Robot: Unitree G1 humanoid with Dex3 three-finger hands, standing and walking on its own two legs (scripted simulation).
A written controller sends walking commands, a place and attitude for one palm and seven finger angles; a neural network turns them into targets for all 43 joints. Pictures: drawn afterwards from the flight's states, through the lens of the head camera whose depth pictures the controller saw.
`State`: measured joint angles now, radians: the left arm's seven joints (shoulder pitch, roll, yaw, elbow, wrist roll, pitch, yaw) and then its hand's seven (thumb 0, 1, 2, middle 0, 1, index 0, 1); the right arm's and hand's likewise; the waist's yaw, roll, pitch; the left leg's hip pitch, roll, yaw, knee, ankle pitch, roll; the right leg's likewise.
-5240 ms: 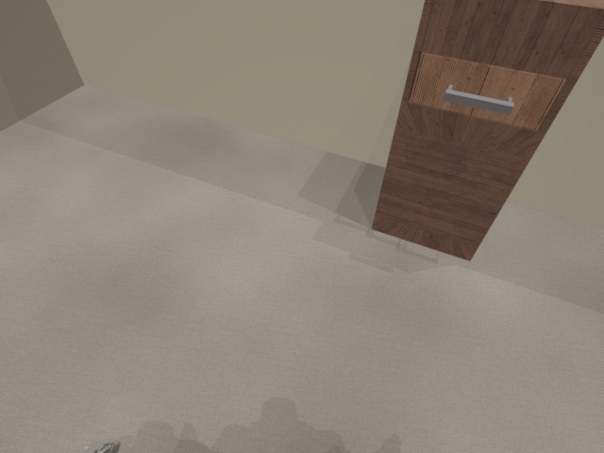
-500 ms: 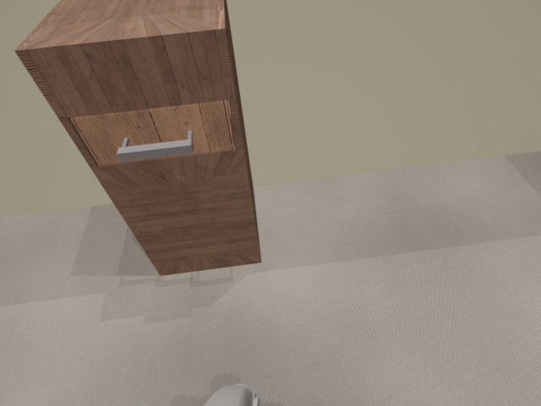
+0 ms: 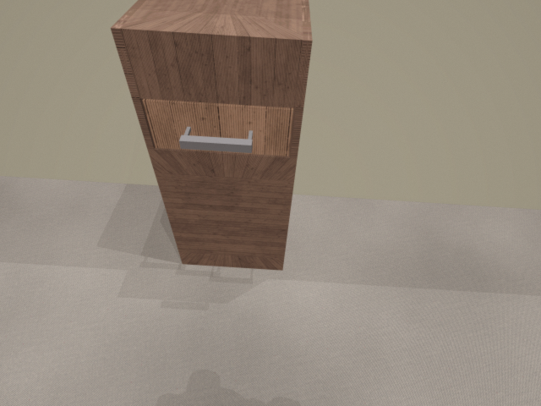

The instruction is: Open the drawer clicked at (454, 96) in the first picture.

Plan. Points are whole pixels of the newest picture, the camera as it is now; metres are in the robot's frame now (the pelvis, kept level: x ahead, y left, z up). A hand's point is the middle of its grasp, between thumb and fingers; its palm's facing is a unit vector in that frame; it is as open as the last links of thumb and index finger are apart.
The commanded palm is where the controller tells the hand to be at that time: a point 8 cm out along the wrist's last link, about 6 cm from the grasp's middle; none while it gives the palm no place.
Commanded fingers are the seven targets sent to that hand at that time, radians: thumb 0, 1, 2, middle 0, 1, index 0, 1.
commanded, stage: take the last steps up to it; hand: left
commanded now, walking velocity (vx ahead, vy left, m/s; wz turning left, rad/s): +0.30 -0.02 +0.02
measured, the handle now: (218, 138) +0.75 +0.19 -0.06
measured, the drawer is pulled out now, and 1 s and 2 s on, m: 0.00 0.00 0.00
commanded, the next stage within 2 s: come to a stop and stand still in 0.58 s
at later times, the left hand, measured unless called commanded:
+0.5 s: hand out of the picture +0.10 +0.12 -0.16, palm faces +0.09 -0.98 -0.19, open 7.3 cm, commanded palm none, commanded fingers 0.00 0.90 0.90 -0.20 -0.30 -0.20 -0.30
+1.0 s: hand (191, 328) +0.29 +0.18 -0.18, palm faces +0.06 -0.97 -0.25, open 7.3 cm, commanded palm none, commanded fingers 0.00 0.90 0.90 -0.20 -0.30 -0.20 -0.30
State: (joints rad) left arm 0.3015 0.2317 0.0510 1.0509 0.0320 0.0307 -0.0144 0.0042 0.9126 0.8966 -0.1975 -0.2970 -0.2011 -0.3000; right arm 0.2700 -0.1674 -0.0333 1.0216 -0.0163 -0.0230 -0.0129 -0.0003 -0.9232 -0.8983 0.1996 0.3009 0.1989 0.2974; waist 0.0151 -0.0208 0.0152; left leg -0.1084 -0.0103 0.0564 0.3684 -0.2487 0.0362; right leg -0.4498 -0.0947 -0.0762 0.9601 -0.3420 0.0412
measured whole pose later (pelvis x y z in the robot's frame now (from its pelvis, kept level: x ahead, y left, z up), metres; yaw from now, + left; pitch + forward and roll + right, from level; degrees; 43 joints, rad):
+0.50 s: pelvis +0.13 -0.04 +0.00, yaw +2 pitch -1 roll +1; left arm 0.36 0.11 0.03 1.11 0.02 -0.06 0.01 0.00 0.93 0.90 -0.20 -0.30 -0.20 -0.30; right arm 0.25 -0.18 -0.07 1.07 -0.02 0.00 0.02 0.00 -0.91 -0.90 0.19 0.30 0.19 0.30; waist 0.00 0.04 0.01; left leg -0.54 0.12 0.07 0.91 -0.20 -0.02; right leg -0.07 -0.01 -0.16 0.32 -0.25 -0.04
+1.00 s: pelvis +0.24 -0.02 -0.01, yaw +1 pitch +0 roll +1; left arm 0.19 0.18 0.05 1.01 0.02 0.04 0.03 0.00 0.91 0.90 -0.20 -0.30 -0.20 -0.30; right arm 0.12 -0.16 -0.05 1.04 -0.02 0.02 -0.03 -0.01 -0.93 -0.90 0.20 0.30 0.20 0.30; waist 0.00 0.00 0.08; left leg -0.26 0.05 0.15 0.49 -0.21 0.01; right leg -0.38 -0.06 -0.06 0.78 -0.41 0.02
